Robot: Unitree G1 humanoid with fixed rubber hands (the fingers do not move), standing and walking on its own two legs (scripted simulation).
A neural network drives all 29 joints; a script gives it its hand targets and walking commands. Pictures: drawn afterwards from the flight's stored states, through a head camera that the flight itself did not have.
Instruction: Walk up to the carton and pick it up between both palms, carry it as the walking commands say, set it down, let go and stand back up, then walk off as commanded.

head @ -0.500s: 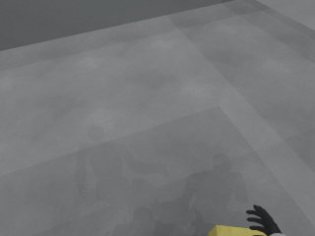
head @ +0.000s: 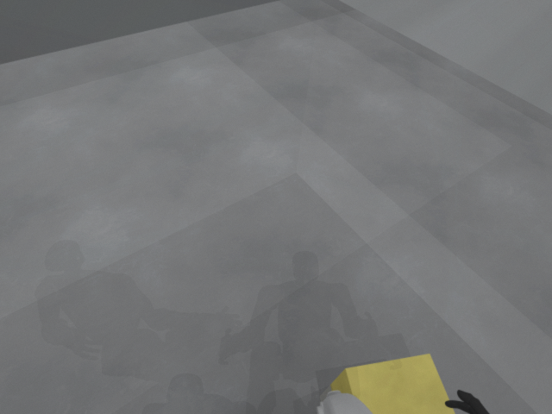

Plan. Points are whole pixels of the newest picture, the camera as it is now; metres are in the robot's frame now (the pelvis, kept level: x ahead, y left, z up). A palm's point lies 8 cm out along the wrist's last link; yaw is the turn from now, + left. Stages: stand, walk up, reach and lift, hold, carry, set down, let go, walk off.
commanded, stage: walk off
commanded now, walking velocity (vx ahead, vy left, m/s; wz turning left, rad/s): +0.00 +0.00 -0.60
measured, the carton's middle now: (390, 413) +0.21 -0.35 -0.66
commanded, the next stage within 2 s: stand in 0.48 s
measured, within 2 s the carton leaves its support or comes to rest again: rests again in 0.08 s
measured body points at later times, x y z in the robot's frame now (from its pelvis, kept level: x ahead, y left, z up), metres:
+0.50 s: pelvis +0.01 -0.03 -0.03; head +0.04 -0.04 +0.42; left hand +0.13 +0.21 -0.16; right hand +0.07 -0.33 -0.14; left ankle +0.03 +0.05 -0.75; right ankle +0.01 -0.17 -0.72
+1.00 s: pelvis +0.01 -0.04 -0.01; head +0.06 -0.04 +0.44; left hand +0.17 +0.18 -0.15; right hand +0.02 -0.35 -0.12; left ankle +0.06 +0.01 -0.75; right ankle +0.02 -0.17 -0.75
